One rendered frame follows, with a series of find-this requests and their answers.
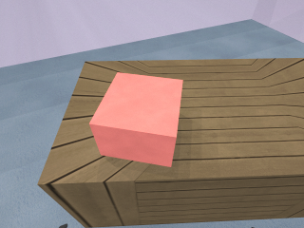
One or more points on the pedestal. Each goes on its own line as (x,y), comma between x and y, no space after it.
(239,151)

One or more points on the carton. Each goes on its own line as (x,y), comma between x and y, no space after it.
(138,119)

